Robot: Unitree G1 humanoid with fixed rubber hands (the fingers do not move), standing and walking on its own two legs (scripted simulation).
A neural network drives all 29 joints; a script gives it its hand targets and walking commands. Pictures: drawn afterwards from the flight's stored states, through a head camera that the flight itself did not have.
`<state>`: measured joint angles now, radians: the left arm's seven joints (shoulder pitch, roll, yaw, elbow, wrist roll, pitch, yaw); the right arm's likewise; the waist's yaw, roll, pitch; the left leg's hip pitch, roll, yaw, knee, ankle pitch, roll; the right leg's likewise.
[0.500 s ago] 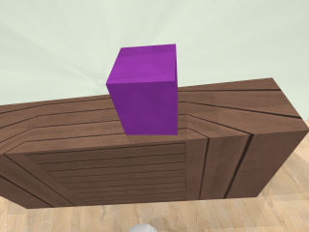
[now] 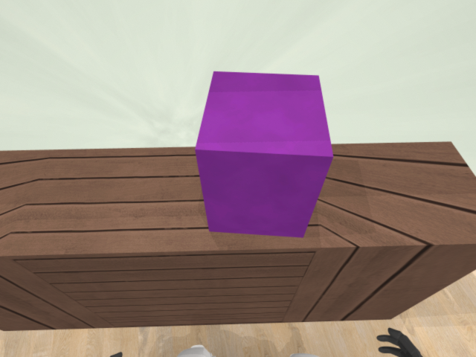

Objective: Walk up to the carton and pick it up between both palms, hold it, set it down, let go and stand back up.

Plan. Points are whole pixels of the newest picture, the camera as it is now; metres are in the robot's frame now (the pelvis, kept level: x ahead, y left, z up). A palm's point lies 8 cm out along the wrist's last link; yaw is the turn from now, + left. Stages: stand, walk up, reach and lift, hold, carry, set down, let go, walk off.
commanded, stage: walk up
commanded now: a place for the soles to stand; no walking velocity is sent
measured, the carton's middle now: (260, 158) +0.47 -0.02 +0.04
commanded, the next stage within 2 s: stand in 0.90 s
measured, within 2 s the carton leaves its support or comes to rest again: neither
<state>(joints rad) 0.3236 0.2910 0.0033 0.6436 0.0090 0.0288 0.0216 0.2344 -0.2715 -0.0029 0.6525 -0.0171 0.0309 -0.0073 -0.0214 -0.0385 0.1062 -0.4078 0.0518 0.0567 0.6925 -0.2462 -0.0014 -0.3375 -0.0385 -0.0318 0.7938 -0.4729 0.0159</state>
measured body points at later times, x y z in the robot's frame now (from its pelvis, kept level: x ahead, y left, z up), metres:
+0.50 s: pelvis +0.01 +0.00 +0.01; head +0.03 +0.00 +0.46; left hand +0.16 +0.26 -0.09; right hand +0.11 -0.27 -0.09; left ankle +0.07 +0.13 -0.71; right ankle +0.01 -0.12 -0.71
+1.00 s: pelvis +0.03 +0.01 +0.02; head +0.04 +0.01 +0.47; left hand +0.15 +0.26 -0.09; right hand +0.09 -0.26 -0.10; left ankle +0.07 +0.13 -0.71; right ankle +0.01 -0.12 -0.71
